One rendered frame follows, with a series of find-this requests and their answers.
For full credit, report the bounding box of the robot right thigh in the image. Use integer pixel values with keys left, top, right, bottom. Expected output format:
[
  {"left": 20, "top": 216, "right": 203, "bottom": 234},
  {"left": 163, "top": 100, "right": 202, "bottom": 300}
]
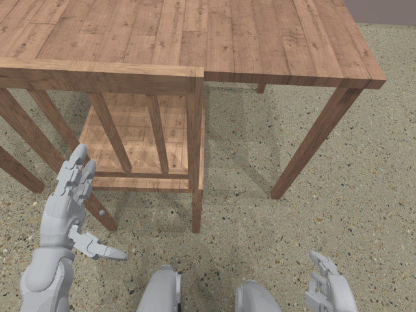
[{"left": 235, "top": 283, "right": 282, "bottom": 312}]

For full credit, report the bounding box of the robot left thigh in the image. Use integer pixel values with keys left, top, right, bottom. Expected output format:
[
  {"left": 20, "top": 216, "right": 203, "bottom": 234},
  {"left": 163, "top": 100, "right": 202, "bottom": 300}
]
[{"left": 136, "top": 270, "right": 181, "bottom": 312}]

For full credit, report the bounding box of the robot left forearm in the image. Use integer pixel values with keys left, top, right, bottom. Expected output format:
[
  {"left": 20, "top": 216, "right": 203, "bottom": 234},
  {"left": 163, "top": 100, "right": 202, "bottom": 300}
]
[{"left": 19, "top": 246, "right": 75, "bottom": 312}]

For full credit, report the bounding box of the robot thigh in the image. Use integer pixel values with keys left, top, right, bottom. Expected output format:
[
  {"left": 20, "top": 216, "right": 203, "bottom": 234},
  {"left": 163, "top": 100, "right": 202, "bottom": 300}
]
[
  {"left": 235, "top": 283, "right": 282, "bottom": 312},
  {"left": 136, "top": 270, "right": 181, "bottom": 312}
]

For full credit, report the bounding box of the chair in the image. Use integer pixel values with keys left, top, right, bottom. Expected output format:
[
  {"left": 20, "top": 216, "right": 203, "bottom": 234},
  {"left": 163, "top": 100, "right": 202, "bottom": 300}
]
[{"left": 0, "top": 57, "right": 205, "bottom": 233}]

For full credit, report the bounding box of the table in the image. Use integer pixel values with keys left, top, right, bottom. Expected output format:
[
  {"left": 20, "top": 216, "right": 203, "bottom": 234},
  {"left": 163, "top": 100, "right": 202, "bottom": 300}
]
[{"left": 0, "top": 0, "right": 387, "bottom": 200}]

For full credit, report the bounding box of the robot right hand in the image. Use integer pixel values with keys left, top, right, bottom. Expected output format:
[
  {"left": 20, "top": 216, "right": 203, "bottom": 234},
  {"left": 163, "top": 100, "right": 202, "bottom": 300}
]
[{"left": 305, "top": 250, "right": 358, "bottom": 312}]

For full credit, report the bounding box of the robot left hand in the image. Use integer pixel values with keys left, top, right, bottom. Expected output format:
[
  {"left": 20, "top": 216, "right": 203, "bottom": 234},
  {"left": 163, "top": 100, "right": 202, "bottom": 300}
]
[{"left": 40, "top": 143, "right": 127, "bottom": 261}]

